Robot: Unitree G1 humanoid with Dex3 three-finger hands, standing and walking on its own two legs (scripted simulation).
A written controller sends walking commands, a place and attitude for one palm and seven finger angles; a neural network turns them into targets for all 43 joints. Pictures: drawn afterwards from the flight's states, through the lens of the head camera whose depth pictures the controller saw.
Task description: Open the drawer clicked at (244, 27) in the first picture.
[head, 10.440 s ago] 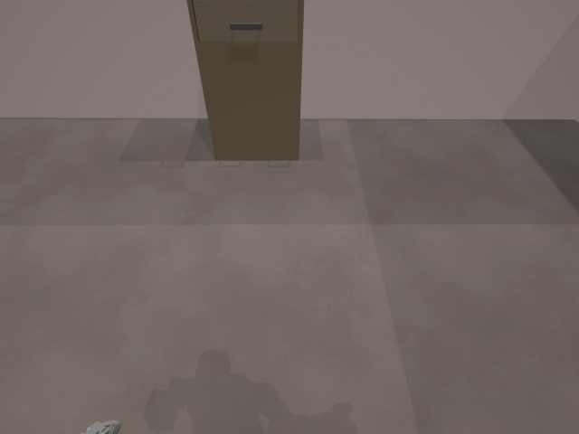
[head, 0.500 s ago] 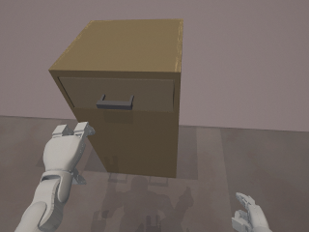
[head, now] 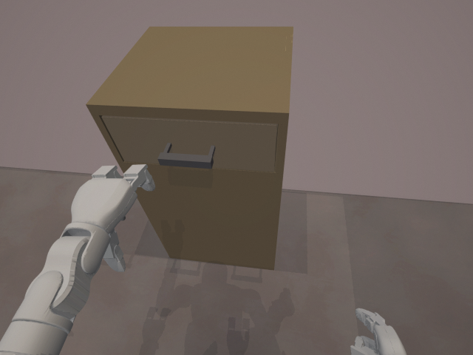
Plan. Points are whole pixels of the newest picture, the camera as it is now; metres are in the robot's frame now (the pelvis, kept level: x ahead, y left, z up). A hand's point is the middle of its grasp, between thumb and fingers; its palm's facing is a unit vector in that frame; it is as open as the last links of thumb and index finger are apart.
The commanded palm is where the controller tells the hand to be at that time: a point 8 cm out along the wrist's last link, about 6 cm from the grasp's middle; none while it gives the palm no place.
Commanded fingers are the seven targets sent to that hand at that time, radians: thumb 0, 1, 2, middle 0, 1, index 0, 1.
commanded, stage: raise the hand with hooked fingers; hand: left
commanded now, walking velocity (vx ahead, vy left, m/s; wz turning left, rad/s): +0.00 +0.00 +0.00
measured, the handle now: (188, 154) +0.56 +0.20 -0.03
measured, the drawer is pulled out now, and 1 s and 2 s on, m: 0.00 0.00 0.00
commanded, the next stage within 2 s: move the hooked fingers above the handle in 0.20 s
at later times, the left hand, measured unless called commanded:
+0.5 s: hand (136, 217) +0.31 +0.22 +0.06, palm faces -0.04 -0.07 -1.00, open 13.8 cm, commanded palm +0.31 +0.23 +0.13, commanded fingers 0.00 -0.50 0.30 -0.30 -1.20 -0.30 -1.20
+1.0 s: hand (157, 187) +0.39 +0.21 +0.05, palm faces +0.00 -0.06 -1.00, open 13.8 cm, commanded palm +0.37 +0.22 +0.11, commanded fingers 0.00 -0.50 0.30 -0.30 -1.20 -0.30 -1.20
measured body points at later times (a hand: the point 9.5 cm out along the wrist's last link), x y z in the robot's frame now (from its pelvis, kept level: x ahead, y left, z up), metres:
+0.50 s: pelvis -0.01 -0.02 +0.00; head +0.02 -0.05 +0.45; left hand +0.31 +0.22 +0.12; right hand +0.18 -0.25 -0.12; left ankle +0.01 +0.10 -0.74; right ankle -0.02 -0.12 -0.74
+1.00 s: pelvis +0.00 -0.01 -0.01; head +0.05 -0.04 +0.44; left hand +0.38 +0.21 +0.11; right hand +0.12 -0.28 -0.14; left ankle +0.01 +0.10 -0.74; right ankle -0.02 -0.12 -0.74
